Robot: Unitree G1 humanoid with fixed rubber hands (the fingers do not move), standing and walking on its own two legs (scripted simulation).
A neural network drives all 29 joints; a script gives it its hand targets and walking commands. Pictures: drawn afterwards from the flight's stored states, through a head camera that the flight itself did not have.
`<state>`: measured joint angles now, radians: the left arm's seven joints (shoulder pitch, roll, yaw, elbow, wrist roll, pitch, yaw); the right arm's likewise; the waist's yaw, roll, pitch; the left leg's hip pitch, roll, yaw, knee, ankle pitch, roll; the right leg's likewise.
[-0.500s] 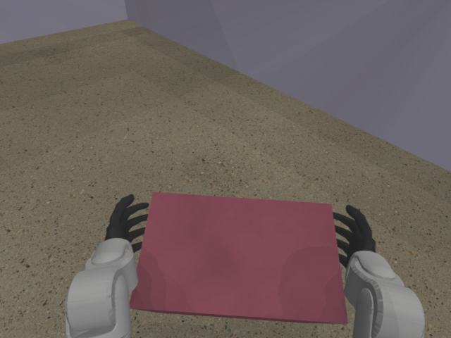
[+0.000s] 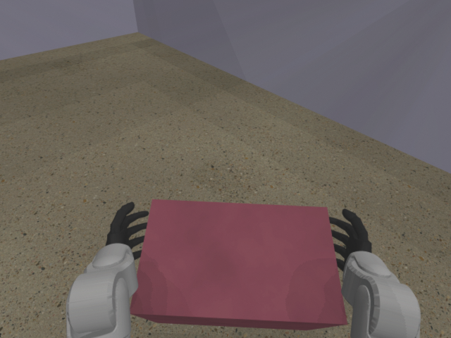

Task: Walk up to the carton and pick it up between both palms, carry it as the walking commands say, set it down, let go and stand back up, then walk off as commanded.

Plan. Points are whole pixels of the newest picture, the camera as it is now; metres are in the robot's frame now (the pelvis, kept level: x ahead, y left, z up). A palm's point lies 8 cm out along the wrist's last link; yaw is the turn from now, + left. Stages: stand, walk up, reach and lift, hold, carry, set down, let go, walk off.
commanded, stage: carry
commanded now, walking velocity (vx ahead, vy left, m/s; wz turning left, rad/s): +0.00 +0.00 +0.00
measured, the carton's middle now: (235, 269) +0.25 +0.00 +0.03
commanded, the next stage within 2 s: hold in 1.86 s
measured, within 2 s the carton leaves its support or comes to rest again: neither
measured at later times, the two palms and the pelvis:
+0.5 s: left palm (143, 234) +0.26 +0.15 +0.10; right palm (366, 245) +0.26 -0.20 +0.11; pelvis +0.03 -0.02 +0.00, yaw +0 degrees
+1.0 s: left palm (156, 218) +0.30 +0.14 +0.10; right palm (363, 229) +0.30 -0.21 +0.10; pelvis +0.06 -0.03 +0.00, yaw +0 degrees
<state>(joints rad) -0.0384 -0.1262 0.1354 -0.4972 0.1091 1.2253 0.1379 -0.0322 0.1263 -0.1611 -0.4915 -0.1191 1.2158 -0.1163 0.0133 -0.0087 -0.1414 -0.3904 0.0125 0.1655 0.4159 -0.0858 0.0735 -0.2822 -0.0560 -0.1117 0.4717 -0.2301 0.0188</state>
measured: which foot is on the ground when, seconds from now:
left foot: down 0.00-1.00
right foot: down 0.00-1.00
